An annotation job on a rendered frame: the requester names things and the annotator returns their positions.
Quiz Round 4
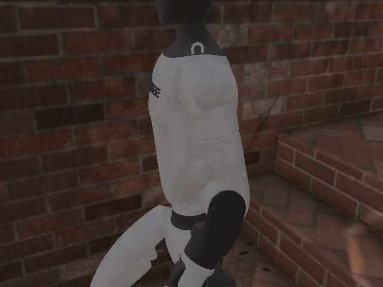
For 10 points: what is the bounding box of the robot left upper arm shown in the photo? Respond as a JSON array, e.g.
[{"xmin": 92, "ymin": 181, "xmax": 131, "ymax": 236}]
[{"xmin": 180, "ymin": 57, "xmax": 250, "ymax": 217}]

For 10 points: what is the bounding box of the humanoid robot torso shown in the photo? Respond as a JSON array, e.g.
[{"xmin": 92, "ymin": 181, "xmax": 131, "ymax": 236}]
[{"xmin": 148, "ymin": 42, "xmax": 232, "ymax": 265}]

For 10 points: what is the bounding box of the left robot forearm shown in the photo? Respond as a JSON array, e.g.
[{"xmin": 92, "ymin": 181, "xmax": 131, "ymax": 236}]
[{"xmin": 164, "ymin": 190, "xmax": 246, "ymax": 287}]

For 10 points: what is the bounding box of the robot left thigh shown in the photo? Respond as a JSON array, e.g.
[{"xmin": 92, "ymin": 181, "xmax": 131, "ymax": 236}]
[{"xmin": 206, "ymin": 262, "xmax": 236, "ymax": 287}]

